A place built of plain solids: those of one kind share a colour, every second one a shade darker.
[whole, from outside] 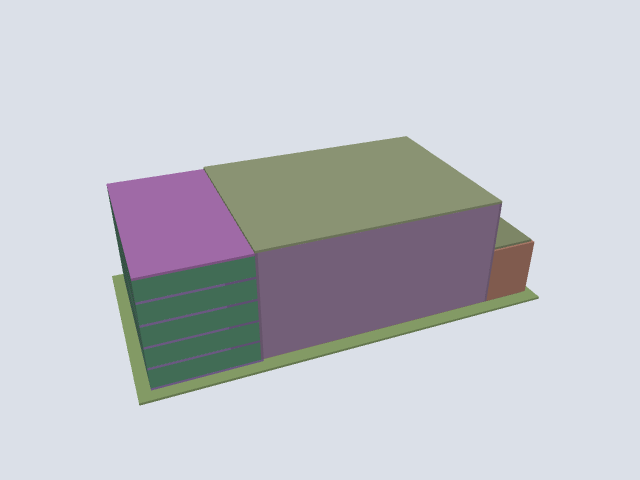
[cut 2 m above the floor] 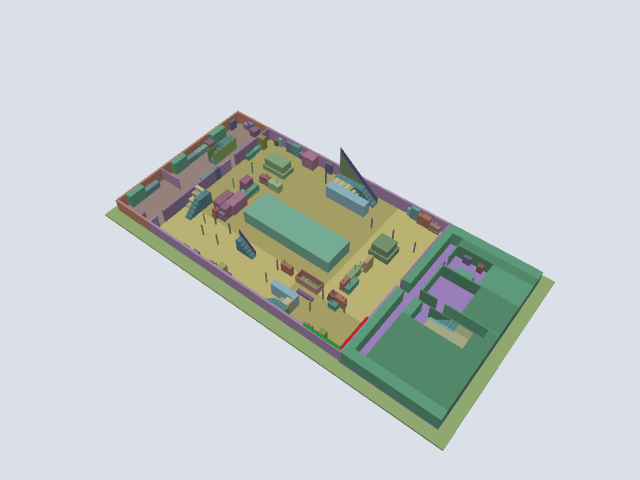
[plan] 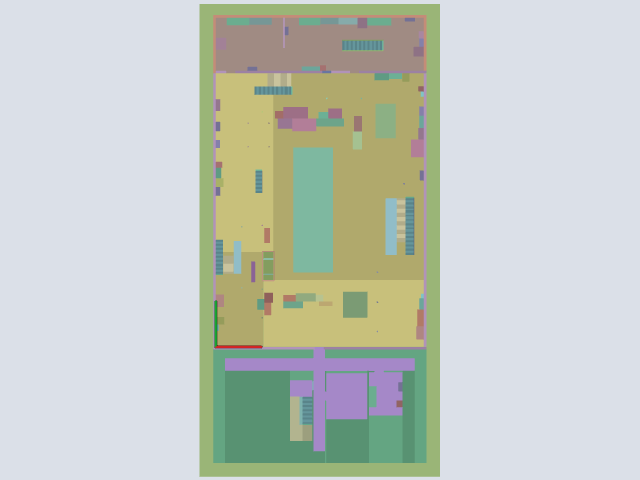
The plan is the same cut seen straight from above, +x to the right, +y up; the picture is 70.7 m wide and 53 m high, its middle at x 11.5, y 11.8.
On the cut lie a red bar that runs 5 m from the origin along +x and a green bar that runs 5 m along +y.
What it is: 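The inside of a sea-going cargo motor ship; the engine room, the machinery rooms across one end of it and the crew's accommodation across the other; there is no window anywhere; the ship lies still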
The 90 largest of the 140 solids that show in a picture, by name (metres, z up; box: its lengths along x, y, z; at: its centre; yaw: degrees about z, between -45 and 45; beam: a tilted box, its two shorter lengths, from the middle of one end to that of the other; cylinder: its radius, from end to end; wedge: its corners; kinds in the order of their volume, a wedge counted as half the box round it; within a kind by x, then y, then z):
{
 "wall_house_1": {"box": [1.3, 12.53, 2.56], "at": [0.35, -6.57, 1.28]},
 "wall_house_2": {"box": [7.18, 10.18, 2.56], "at": [4.59, -7.74, 1.28]},
 "wall_house_3": {"box": [9.78, 0.95, 2.56], "at": [5.89, -0.78, 1.28]},
 "wall_house_4": {"box": [2.46, 2.43, 2.56], "at": [9.41, -11.62, 1.28]},
 "wall_house_5": {"box": [2.46, 1.05, 2.56], "at": [9.41, -3.17, 1.28]},
 "wall_house_6": {"box": [0.14, 8.04, 2.56], "at": [10.71, -8.81, 1.28]},
 "wall_house_7": {"box": [1.28, 1.3, 2.56], "at": [11.42, -12.18, 1.28]},
 "wall_house_8": {"box": [0.14, 6.9, 2.56], "at": [12.13, -9.38, 1.28]},
 "wall_house_9": {"box": [4.52, 4.85, 2.56], "at": [14.46, -10.41, 1.28]},
 "wall_house_10": {"box": [4.52, 0.25, 2.56], "at": [14.46, -2.78, 1.28]},
 "wall_house_11": {"box": [0.21, 10.18, 2.56], "at": [16.82, -7.74, 1.28]},
 "wall_house_12": {"box": [9.89, 0.95, 2.56], "at": [17.0, -0.78, 1.28]},
 "wall_house_13": {"box": [3.7, 5.27, 2.56], "at": [18.77, -10.2, 1.28]},
 "wall_house_14": {"box": [1.33, 10.18, 2.56], "at": [21.29, -7.74, 1.28]},
 "wall_house_15": {"box": [1.3, 12.53, 2.56], "at": [22.6, -6.57, 1.28]},
 "wall_house_16": {"box": [1.3, 12.53, 2.56], "at": [22.6, -6.57, 4.13]},
 "wall_house_17": {"box": [1.3, 12.53, 2.56], "at": [22.6, -6.57, 6.99]},
 "wall_house_18": {"box": [1.3, 12.53, 2.56], "at": [22.6, -6.57, 9.85]},
 "wall_house_19": {"box": [1.3, 12.53, 2.56], "at": [22.6, -6.57, 12.7]},
 "wall_bay_1": {"box": [0.3, 30.2, 14.28], "at": [-0.15, 15.1, 7.14]},
 "wall_bay_2": {"box": [1.45, 0.3, 14.28], "at": [0.43, 30.35, 7.14]},
 "wall_bay_3": {"box": [11.22, 0.3, 14.28], "at": [5.31, -0.15, 7.14]},
 "wall_bay_4": {"box": [9.59, 0.3, 14.28], "at": [6.95, 30.35, 7.14]},
 "wall_bay_5": {"box": [2.06, 0.3, 14.28], "at": [13.77, 30.35, 7.14]},
 "wall_bay_6": {"box": [11.33, 0.3, 14.28], "at": [17.58, -0.15, 7.14]},
 "wall_bay_7": {"box": [7.45, 0.3, 14.28], "at": [19.52, 30.35, 7.14]},
 "wall_bay_8": {"box": [0.3, 30.2, 14.28], "at": [23.1, 15.1, 7.14]},
 "floor_site_1": {"box": [26.55, 52.18, 0.3], "at": [11.47, 11.76, -0.45]},
 "floor_house_1": {"box": [23.55, 2.43, 0.3], "at": [11.47, -11.62, 2.71]},
 "floor_house_2": {"box": [23.55, 2.43, 0.3], "at": [11.47, -11.62, 5.56]},
 "floor_house_3": {"box": [23.55, 2.43, 0.3], "at": [11.47, -11.62, 8.42]},
 "floor_house_4": {"box": [23.55, 2.43, 0.3], "at": [11.47, -11.62, 11.27]},
 "floor_house_5": {"box": [23.55, 12.83, 0.3], "at": [11.47, -6.41, -0.15]},
 "floor_house_6": {"box": [23.55, 3.4, 0.3], "at": [11.47, -2.0, 2.71]},
 "floor_house_7": {"box": [23.55, 3.4, 0.3], "at": [11.47, -2.0, 5.56]},
 "floor_house_8": {"box": [23.55, 3.4, 0.3], "at": [11.47, -2.0, 8.42]},
 "floor_house_9": {"box": [23.55, 3.4, 0.3], "at": [11.47, -2.0, 11.27]},
 "floor_house_10": {"box": [12.61, 6.71, 0.3], "at": [16.94, -7.05, 2.71]},
 "floor_house_11": {"box": [12.61, 6.71, 0.3], "at": [16.94, -7.05, 5.56]},
 "floor_house_12": {"box": [12.61, 6.71, 0.3], "at": [16.94, -7.05, 8.42]},
 "floor_house_13": {"box": [12.61, 6.71, 0.3], "at": [16.94, -7.05, 11.27]},
 "engine_1": {"box": [4.39, 13.82, 3.59], "at": [10.73, 15.11, 1.8]},
 "roof_bay_1": {"box": [23.55, 30.8, 0.3], "at": [11.47, 15.1, 14.43]},
 "floor_bay_1": {"box": [5.25, 10.47, 0.3], "at": [2.62, 5.24, -0.15]},
 "floor_bay_2": {"box": [6.35, 19.73, 0.3], "at": [3.17, 20.34, -0.15]},
 "floor_bay_3": {"box": [17.7, 7.38, 0.3], "at": [14.1, 3.69, -0.15]},
 "floor_bay_4": {"box": [16.6, 22.82, 0.3], "at": [14.65, 18.79, -0.15]},
 "roof_house_1": {"box": [23.55, 12.53, 0.3], "at": [11.47, -6.57, 14.13]},
 "wall_annex_1": {"box": [0.3, 6.15, 7.62], "at": [-0.15, 33.27, 3.81]},
 "wall_annex_2": {"box": [23.55, 0.3, 7.62], "at": [11.47, 36.5, 3.81]},
 "wall_annex_3": {"box": [0.3, 6.15, 7.62], "at": [23.1, 33.27, 3.81]},
 "tankbank_1": {"box": [0.83, 3.62, 3.51], "at": [2.38, 9.89, 1.75]},
 "tankbank_2": {"box": [1.24, 6.27, 6.92], "at": [19.35, 13.29, 3.46]},
 "floor_annex_ground_1": {"box": [22.95, 6.15, 0.3], "at": [11.47, 33.27, -0.15]},
 "roof_annex_1": {"box": [22.95, 6.15, 0.3], "at": [11.47, 33.27, 7.77]},
 "generator_1": {"box": [2.7, 2.88, 0.9], "at": [15.4, 4.66, 0.45]},
 "generator_2": {"box": [2.26, 2.38, 1.52], "at": [15.4, 4.66, 1.66]},
 "generator_3": {"box": [2.24, 3.81, 0.78], "at": [18.75, 24.93, 0.39]},
 "generator_4": {"box": [1.8, 3.31, 1.17], "at": [18.75, 24.93, 1.36]},
 "tank_1": {"box": [2.74, 1.26, 2.14], "at": [8.82, 25.85, 1.07]},
 "tank_2": {"box": [2.65, 1.41, 1.79], "at": [9.75, 24.52, 0.9]},
 "tank_3": {"box": [1.52, 1.11, 1.94], "at": [13.17, 25.77, 0.97]},
 "tank_4": {"box": [1.41, 1.95, 1.91], "at": [22.25, 21.91, 0.95]},
 "wall_trunk_plug_1": {"box": [1.06, 4.94, 2.56], "at": [8.71, -7.94, 1.28]},
 "wall_trunk_plug_2": {"box": [0.34, 1.8, 2.56], "at": [9.41, -9.5, 1.28]},
 "wall_trunk_plug_3": {"box": [1.06, 1.92, 2.56], "at": [10.11, -9.44, 1.28]},
 "rack_1": {"box": [2.49, 0.85, 2.01], "at": [2.44, 35.93, 1.0]},
 "rack_2": {"box": [2.37, 0.85, 2.02], "at": [10.36, 35.93, 1.01]},
 "rack_3": {"box": [0.82, 2.31, 2.28], "at": [17.33, -5.51, 1.14]},
 "rack_4": {"box": [2.64, 0.86, 2.19], "at": [18.05, 35.92, 1.09]},
 "wall_trunk_spine_1": {"box": [0.34, 3.11, 13.98], "at": [9.41, -7.05, 6.99]},
 "wall_stair_1": {"box": [4.45, 0.1, 6.26], "at": [16.16, 32.69, 3.08]},
 "wall_stair_2": {"box": [4.45, 0.1, 6.26], "at": [16.16, 33.86, 3.08]},
 "airbottle_1": {"box": [0.85, 0.95, 2.28], "at": [0.42, 18.13, 1.14]},
 "airbottle_2": {"box": [0.92, 0.83, 2.35], "at": [0.46, 2.87, 1.18]},
 "airbottle_3": {"box": [0.83, 0.94, 2.35], "at": [20.98, 29.73, 1.18]},
 "flat_1": {"box": [1.16, 0.88, 1.64], "at": [1.38, 8.74, 0.82]},
 "flat_2": {"box": [0.72, 1.44, 1.47], "at": [7.49, 29.48, 0.73]},
 "flat_3": {"box": [0.98, 0.46, 3.58], "at": [20.46, 15.49, 1.79]},
 "hydrophore_1": {"box": [2.13, 0.88, 1.04], "at": [9.92, 5.46, 0.64]},
 "hydrophore_2": {"box": [0.97, 1.9, 1.13], "at": [15.63, 22.79, 0.69]},
 "crate_1": {"box": [1.15, 1.34, 0.95], "at": [0.57, 33.48, 0.47]},
 "crate_2": {"box": [1.1, 1.16, 1.21], "at": [16.18, 35.77, 0.6]},
 "lockers_1": {"box": [2.01, 0.47, 1.94], "at": [10.5, 30.73, 0.97]},
 "bench_1": {"box": [2.48, 0.78, 0.92], "at": [4.93, 35.96, 0.46]},
 "wall_part_annex_ground_1": {"box": [0.15, 3.36, 3.51], "at": [7.53, 34.67, 1.75]},
 "cooler_1": {"box": [3.0, 0.69, 0.85], "at": [12.62, 24.77, 0.54]},
 "heater_1": {"box": [0.68, 1.76, 1.46], "at": [22.59, 3.2, 0.85]},
 "evaporator_1": {"box": [1.09, 1.09, 1.36], "at": [7.85, 24.65, 1.21]},
 "starter_1": {"box": [1.5, 0.49, 1.97], "at": [12.13, 4.76, 0.98]}
}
